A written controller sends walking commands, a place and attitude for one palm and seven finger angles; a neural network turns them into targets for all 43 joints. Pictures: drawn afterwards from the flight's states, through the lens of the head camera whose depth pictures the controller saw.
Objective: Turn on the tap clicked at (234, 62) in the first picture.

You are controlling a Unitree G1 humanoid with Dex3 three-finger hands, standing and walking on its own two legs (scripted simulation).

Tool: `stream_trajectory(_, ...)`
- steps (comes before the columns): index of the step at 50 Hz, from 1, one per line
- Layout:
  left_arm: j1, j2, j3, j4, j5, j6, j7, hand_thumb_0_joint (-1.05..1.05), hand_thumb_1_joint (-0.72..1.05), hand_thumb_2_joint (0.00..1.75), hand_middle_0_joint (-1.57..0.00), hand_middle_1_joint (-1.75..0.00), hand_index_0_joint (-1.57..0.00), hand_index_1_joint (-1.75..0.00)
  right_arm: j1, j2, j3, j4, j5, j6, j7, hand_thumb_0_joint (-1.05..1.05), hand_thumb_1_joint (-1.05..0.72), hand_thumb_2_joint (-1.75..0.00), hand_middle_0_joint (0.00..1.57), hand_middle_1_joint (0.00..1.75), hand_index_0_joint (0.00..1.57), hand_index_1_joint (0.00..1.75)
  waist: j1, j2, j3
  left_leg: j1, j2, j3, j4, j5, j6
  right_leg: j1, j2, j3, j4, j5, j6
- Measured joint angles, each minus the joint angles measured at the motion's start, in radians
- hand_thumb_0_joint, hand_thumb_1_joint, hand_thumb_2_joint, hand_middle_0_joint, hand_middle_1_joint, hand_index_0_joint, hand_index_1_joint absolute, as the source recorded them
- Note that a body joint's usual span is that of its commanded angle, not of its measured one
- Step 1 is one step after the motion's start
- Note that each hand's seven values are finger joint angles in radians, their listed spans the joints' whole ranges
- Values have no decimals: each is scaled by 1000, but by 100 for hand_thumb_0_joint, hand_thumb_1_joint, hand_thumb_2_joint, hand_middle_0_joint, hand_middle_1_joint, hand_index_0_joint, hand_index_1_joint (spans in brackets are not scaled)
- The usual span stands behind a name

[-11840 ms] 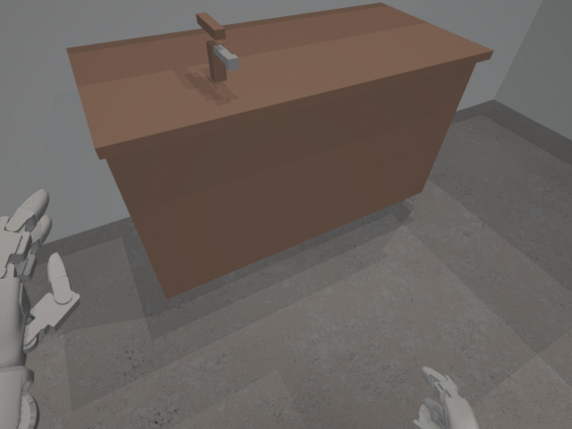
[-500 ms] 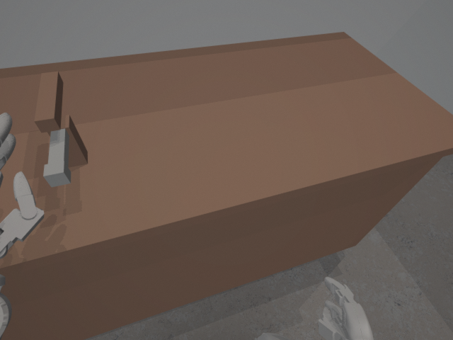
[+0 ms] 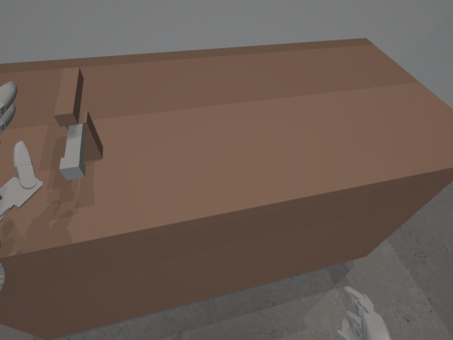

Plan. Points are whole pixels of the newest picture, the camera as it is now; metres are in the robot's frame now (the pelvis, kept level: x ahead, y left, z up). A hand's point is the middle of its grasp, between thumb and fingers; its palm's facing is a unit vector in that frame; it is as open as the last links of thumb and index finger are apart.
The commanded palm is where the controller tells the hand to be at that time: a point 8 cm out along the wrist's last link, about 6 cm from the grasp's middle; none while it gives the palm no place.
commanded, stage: come to a stop and stand still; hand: left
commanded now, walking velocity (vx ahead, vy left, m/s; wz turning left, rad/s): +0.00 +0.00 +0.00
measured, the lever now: (73, 167) +0.32 +0.30 +0.12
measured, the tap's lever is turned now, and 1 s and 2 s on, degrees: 0 0 0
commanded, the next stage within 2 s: look again from close up in 1.02 s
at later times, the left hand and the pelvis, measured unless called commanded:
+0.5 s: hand (39, 196) +0.23 +0.28 +0.18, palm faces +0.40 -0.84 -0.36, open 7.4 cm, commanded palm +0.17 +0.31 +0.18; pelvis +0.00 +0.04 +0.00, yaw -3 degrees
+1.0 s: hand (58, 178) +0.26 +0.28 +0.17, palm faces +0.35 -0.86 -0.37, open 7.4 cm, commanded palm +0.21 +0.31 +0.18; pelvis +0.04 +0.04 +0.01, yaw -2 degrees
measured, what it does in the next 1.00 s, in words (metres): shifts its weight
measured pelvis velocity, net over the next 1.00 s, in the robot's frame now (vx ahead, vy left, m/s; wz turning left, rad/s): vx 0.04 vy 0.04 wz -0.03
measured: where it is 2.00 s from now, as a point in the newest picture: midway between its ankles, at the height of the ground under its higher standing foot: outside the picture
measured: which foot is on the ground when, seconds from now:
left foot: down 0.00-1.00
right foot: down 0.00-1.00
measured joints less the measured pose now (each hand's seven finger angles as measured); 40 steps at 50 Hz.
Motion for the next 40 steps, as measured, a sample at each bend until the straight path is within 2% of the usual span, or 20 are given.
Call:
stream_trajectory(2, -124, 22, 54, 87, -28, -14, -2, 1, 88, 90, -22, -30, -22, -30, -17, -6, 9, 7, 10, -8, 31, 1, -91, -90, 20, 30, 20, 30, 8, 1, 26, 1, -3, 14, 2, 8, 2, -7, -3, 13, 7, 11, 0)
stream_trajectory(4, -119, -17, 75, 96, -60, -10, 9, 1, 88, 90, -21, -30, -21, -30, -27, -9, 11, -6, 25, -13, 62, 1, -91, -90, 20, 30, 20, 30, -10, 19, 30, 12, -7, 38, -9, 15, 11, -6, -5, 38, 1, 24, 10)
stream_trajectory(6, -26, -81, 41, 56, -68, -3, 9, 1, 89, 90, -20, -30, -20, -30, -20, -6, 12, -31, 38, -15, 80, 1, -90, -90, 20, 30, 20, 30, -36, 41, 19, 25, -13, 63, -22, 18, 24, -7, -11, 61, 1, 24, 21)
stream_trajectory(8, 85, -129, -23, 15, -55, 1, -6, 1, 89, 90, -20, -30, -20, -30, -5, 4, 19, -48, 42, -15, 82, 1, -90, -90, 20, 30, 20, 30, -59, 55, 7, 34, -18, 81, -30, 16, 31, -8, -15, 77, 5, 15, 31)
stream_trajectory(11, 195, -145, -84, -9, -37, 8, -32, 1, 89, 90, -20, -30, -20, -30, 19, 31, 36, -49, 38, -6, 69, 1, -90, -90, 20, 30, 20, 30, -77, 50, -2, 41, -18, 90, -29, 11, 34, -2, -15, 86, 2, 16, 37)
stream_trajectory(14, 204, -140, -90, -2, -30, 14, -39, 1, 88, 90, -21, -30, -21, -30, 46, 48, 48, -36, 29, -8, 55, 1, -90, -90, 20, 30, 20, 30, -70, 37, 0, 40, -12, 83, -23, 9, 37, 6, -8, 80, -2, -4, 36)
stream_trajectory(22, 108, -145, -26, -9, -29, -10, -9, 1, 88, 90, -21, -30, -21, -30, 54, 29, 49, 5, 22, -42, 60, 2, -90, -90, 20, 30, 20, 30, -43, 28, 4, 47, -19, 67, -14, 1, 44, 32, -12, 72, -23, 21, 40)
stream_trajectory(30, 136, -160, -64, 4, -23, -16, -14, 1, 89, 90, -21, -30, -21, -30, 16, 23, 36, -5, 22, -43, 59, 2, -90, -90, 20, 30, 20, 30, -43, 26, -27, 63, -26, 68, -46, -3, 52, 49, -14, 81, -59, 30, 51)
stream_trajectory(40, 144, -143, -65, -64, -39, 5, -15, 1, 88, 90, -21, -30, -21, -30, -33, 34, 35, -37, 16, -25, 64, 1, -90, -90, 20, 30, 20, 30, -43, 8, -3, 83, -30, 53, -61, -21, 48, 70, -18, 67, -65, 1, 55)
